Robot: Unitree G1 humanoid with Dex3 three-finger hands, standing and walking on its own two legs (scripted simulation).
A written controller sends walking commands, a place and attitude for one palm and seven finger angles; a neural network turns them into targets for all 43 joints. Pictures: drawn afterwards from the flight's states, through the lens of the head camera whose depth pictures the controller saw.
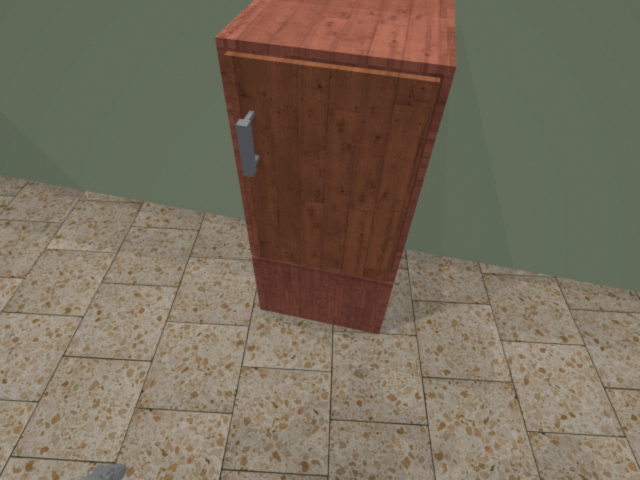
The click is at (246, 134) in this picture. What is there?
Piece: cupboard door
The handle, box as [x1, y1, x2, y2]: [236, 111, 259, 176]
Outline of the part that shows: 249,111 243,119 239,119 236,123 236,131 243,175 253,176 256,170 255,165 259,158 258,155 255,155 253,152 250,121 254,113 253,111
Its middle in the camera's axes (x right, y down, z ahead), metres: -0.15 -0.20 +0.82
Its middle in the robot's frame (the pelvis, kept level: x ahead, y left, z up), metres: +0.74 +0.19 +0.00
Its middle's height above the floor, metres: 0.77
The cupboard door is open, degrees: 0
